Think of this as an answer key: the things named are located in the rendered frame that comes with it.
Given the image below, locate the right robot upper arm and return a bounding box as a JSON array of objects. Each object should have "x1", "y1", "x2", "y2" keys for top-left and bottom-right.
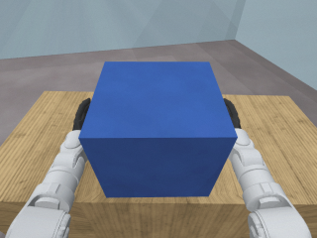
[{"x1": 248, "y1": 206, "x2": 310, "y2": 238}]

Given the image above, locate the right robot forearm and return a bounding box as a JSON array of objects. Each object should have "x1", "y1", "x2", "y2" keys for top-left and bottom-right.
[{"x1": 228, "y1": 128, "x2": 312, "y2": 238}]

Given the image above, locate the left robot hand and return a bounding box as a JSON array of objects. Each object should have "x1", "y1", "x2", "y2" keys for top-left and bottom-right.
[{"x1": 72, "y1": 98, "x2": 91, "y2": 131}]

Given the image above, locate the right robot hand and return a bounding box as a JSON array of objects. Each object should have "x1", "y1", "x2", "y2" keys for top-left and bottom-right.
[{"x1": 224, "y1": 98, "x2": 242, "y2": 129}]

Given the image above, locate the carton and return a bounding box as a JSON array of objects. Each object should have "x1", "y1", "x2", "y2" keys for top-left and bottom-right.
[{"x1": 78, "y1": 61, "x2": 238, "y2": 198}]

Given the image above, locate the left robot upper arm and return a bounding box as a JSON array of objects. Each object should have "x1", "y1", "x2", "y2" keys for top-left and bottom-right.
[{"x1": 9, "y1": 206, "x2": 71, "y2": 238}]

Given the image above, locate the left robot forearm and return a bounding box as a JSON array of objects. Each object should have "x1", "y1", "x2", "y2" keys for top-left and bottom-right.
[{"x1": 5, "y1": 130, "x2": 88, "y2": 238}]

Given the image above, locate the pedestal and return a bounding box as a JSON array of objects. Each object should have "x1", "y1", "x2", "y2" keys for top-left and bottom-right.
[{"x1": 0, "y1": 90, "x2": 317, "y2": 238}]

